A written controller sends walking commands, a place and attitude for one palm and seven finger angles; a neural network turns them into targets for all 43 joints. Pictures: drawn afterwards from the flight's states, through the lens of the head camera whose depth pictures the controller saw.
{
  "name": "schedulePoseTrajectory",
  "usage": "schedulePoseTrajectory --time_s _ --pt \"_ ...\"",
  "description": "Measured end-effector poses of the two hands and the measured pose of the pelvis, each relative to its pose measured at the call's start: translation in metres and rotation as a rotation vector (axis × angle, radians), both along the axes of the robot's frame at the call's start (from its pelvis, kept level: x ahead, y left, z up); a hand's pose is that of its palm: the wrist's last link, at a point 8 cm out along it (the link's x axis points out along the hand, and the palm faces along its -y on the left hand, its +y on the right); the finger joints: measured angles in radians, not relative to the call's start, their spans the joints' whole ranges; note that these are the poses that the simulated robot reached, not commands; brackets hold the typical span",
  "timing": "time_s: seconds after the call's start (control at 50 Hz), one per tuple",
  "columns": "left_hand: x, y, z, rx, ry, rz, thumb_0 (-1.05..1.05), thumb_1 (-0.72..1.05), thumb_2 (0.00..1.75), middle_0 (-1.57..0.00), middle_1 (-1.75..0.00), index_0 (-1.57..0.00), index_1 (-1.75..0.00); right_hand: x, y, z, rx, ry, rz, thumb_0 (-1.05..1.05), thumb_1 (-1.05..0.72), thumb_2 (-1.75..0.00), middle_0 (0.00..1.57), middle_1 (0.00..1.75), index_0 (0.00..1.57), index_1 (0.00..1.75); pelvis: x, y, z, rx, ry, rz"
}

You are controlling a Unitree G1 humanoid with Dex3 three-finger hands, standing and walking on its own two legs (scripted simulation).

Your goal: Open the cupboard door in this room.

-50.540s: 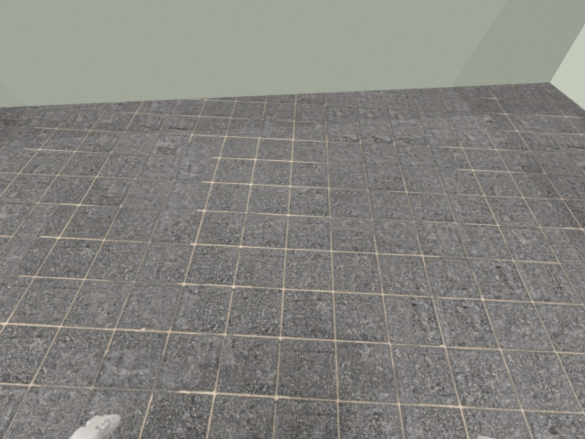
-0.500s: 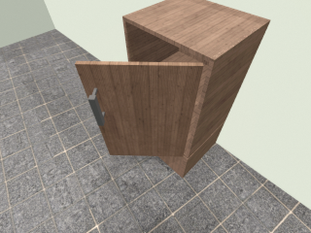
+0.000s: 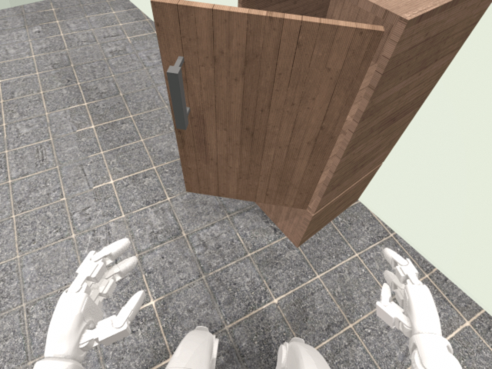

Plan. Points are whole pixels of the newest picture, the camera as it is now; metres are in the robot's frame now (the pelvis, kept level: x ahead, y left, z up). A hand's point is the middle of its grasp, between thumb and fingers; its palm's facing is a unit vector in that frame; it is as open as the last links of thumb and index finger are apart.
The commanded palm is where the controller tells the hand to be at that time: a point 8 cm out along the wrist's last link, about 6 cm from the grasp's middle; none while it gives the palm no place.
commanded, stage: raise the hand with hooked fingers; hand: left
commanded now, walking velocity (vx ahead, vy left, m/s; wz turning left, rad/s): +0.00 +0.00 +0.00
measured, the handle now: (181, 94) +0.62 +0.22 +0.05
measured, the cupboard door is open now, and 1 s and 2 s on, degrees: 44 44 44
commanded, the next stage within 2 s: move the hooked fingers beside the handle in 1.60 s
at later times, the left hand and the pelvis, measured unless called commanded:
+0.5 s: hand (98, 254) +0.25 +0.25 +0.05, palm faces +0.00 -1.00 -0.09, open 12.1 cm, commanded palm +0.23 +0.30 +0.06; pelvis +0.00 +0.03 +0.01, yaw -1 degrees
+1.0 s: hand (82, 215) +0.30 +0.29 +0.07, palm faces -0.02 -1.00 -0.07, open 13.9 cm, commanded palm +0.28 +0.34 +0.07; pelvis +0.02 +0.03 +0.02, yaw -1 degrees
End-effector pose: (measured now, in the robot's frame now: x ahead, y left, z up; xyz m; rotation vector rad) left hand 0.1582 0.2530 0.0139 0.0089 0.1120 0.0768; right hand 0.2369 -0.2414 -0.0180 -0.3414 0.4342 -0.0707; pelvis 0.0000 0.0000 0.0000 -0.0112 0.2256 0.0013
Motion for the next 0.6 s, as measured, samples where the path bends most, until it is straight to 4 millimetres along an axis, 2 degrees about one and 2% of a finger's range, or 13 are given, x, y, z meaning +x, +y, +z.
schedulePoseTrajectory --time_s 0.04,0.1,0.14,0.18,0.26,0.34,0.44,0.54,0.6 --pt "0.004 0.006 0.014 0.034 -0.084 0.004 0.02 0.47 0.72 -0.24 -0.58 -0.23 -0.58 -0.007 0.014 -0.015 0.016 0.034 0.02 0.01 -0.9 -0.89 0.2 0.3 0.2 0.3 -0.004 0.002 -0.005 -0.015 0.002 0.008" --pt "0.024 0.005 0.036 0.07 -0.197 -0.073 0.02 0.4 0.69 -0.24 -0.62 -0.23 -0.62 -0.026 0.035 -0.037 0.056 0.1 0.031 0.01 -0.9 -0.89 0.2 0.3 0.2 0.3 -0.01 0.006 -0.009 -0.035 0.005 0.018" --pt "0.042 0.001 0.041 0.081 -0.204 -0.151 0.01 0.35 0.67 -0.24 -0.65 -0.24 -0.65 -0.043 0.045 -0.051 0.091 0.149 0.016 0.01 -0.9 -0.89 0.2 0.3 0.21 0.3 -0.013 0.009 -0.01 -0.041 0.009 0.018" --pt "0.059 0.0 0.037 0.069 -0.143 -0.211 0.01 0.31 0.65 -0.24 -0.68 -0.24 -0.68 -0.062 0.051 -0.06 0.125 0.202 -0.02 0.01 -0.9 -0.89 0.2 0.3 0.21 0.3 -0.014 0.013 -0.008 -0.04 0.014 0.011" --pt "0.074 0.007 0.024 0.011 0.036 -0.208 0.01 0.22 0.61 -0.25 -0.74 -0.25 -0.74 -0.097 0.052 -0.063 0.156 0.287 -0.11 0.02 -0.9 -0.89 0.2 0.3 0.21 0.3 -0.013 0.02 0.002 -0.03 0.018 -0.007" --pt "0.07 0.027 0.034 0.015 0.041 -0.093 0.01 0.13 0.57 -0.26 -0.8 -0.26 -0.8 -0.119 0.042 -0.056 0.125 0.331 -0.166 0.02 -0.89 -0.89 0.2 0.3 0.21 0.3 -0.006 0.026 0.011 -0.024 0.022 -0.02" --pt "0.066 0.049 0.047 0.091 -0.07 -0.036 0.01 0.01 0.52 -0.27 -0.88 -0.26 -0.88 -0.118 0.025 -0.051 0.043 0.347 -0.149 0.02 -0.9 -0.89 0.2 0.3 0.21 0.3 -0.001 0.032 0.01 -0.03 0.033 -0.007" --pt "0.079 0.052 0.03 0.064 -0.029 -0.116 0.0 -0.11 0.47 -0.27 -0.95 -0.27 -0.95 -0.095 0.016 -0.045 -0.006 0.305 -0.143 0.02 -0.9 -0.89 0.2 0.3 0.21 0.3 0.002 0.035 0.006 -0.038 0.04 -0.001" --pt "0.088 0.05 0.028 0.043 0.001 -0.153 0.0 -0.18 0.44 -0.28 -1.0 -0.28 -1.0 -0.079 0.018 -0.035 -0.011 0.26 -0.141 0.02 -0.9 -0.89 0.2 0.3 0.21 0.3 0.006 0.037 0.009 -0.041 0.039 -0.003"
